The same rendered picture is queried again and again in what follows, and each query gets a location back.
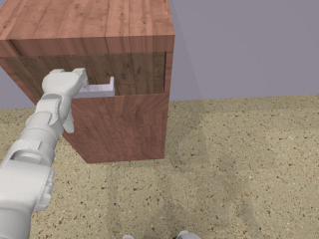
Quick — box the robot right shin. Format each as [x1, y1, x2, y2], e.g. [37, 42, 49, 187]
[176, 230, 188, 238]

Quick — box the robot left forearm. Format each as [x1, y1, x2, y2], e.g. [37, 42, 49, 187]
[0, 91, 72, 174]

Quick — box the left robot hand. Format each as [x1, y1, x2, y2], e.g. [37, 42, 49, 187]
[42, 68, 89, 133]

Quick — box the drawer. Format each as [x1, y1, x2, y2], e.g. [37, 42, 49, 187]
[3, 51, 165, 100]

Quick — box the cabinet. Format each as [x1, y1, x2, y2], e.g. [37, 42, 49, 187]
[0, 0, 175, 164]

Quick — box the left robot upper arm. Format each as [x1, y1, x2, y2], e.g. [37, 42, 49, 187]
[0, 159, 55, 239]

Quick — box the handle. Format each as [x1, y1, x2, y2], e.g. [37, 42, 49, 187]
[74, 77, 116, 99]

